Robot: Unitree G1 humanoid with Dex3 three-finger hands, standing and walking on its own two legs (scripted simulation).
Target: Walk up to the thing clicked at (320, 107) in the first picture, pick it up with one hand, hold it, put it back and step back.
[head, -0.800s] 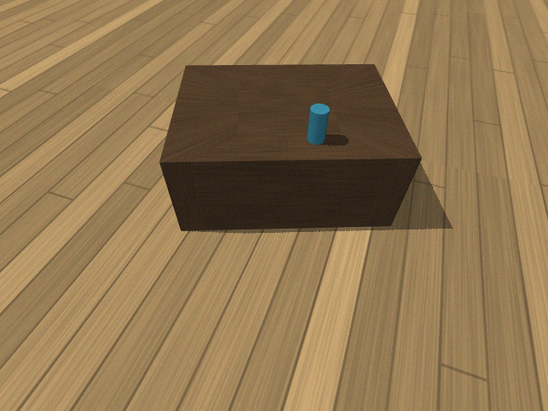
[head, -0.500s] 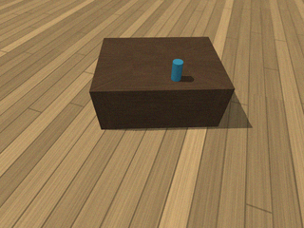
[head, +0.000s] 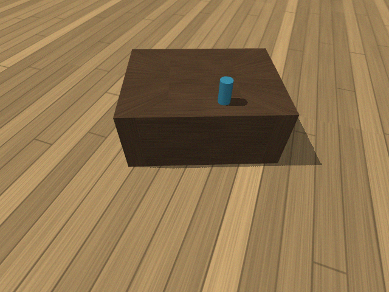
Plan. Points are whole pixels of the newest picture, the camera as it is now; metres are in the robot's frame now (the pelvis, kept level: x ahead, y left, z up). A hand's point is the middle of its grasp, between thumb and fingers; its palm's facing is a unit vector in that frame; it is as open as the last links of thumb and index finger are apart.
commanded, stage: stand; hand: right
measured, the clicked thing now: (225, 91) +1.14 -0.19 -0.29
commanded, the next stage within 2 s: walk up in 0.32 s
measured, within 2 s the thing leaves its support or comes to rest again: neither
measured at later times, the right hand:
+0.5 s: hand out of the picture +0.07 -0.28 -0.16, palm faces +0.03 +0.94 -0.34, open 7.4 cm
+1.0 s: hand (296, 225) +0.32 -0.28 -0.16, palm faces -0.13 +0.92 -0.36, open 7.4 cm
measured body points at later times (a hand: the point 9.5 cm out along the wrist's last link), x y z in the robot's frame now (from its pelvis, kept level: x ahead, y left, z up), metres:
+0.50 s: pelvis +0.02 -0.02 -0.01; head +0.02 -0.02 +0.44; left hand +0.09 +0.31 -0.13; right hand +0.07 -0.33 -0.14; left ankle +0.00 +0.12 -0.75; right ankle +0.02 -0.13 -0.74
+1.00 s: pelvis +0.19 -0.03 -0.03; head +0.22 -0.01 +0.42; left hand +0.18 +0.30 -0.16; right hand +0.33 -0.33 -0.13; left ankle +0.31 +0.08 -0.75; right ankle +0.06 -0.14 -0.74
